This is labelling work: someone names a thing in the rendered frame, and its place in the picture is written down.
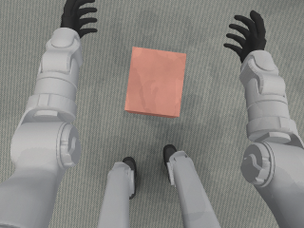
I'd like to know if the robot left thigh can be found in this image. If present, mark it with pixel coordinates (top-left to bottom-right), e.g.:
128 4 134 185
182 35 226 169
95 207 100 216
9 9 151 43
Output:
97 167 135 228

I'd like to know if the robot left upper arm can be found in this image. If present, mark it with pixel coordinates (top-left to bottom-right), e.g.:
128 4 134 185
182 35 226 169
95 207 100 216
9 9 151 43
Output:
0 122 82 228

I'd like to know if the robot left forearm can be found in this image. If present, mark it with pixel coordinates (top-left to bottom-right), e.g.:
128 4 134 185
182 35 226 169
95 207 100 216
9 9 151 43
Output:
10 28 84 165

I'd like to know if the left robot hand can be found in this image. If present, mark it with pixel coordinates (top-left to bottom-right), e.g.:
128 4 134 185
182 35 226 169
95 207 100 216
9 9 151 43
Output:
60 0 98 39

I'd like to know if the right robot hand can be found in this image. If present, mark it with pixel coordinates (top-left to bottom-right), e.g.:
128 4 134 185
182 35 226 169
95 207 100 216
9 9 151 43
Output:
223 10 267 63

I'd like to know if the robot right thigh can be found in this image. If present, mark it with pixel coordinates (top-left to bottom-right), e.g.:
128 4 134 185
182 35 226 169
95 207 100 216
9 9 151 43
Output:
166 156 221 228

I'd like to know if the robot right upper arm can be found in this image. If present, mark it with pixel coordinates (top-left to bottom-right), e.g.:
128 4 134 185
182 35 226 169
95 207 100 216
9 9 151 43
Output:
240 141 304 228

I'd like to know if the robot thigh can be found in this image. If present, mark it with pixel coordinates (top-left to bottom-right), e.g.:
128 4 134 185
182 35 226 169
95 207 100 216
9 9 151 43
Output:
166 156 221 228
97 167 135 228

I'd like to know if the carton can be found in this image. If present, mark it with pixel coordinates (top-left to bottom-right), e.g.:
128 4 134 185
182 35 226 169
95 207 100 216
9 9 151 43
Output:
124 47 187 119

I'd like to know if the robot right forearm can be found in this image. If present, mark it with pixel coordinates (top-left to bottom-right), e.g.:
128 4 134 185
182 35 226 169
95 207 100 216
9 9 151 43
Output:
239 49 304 149

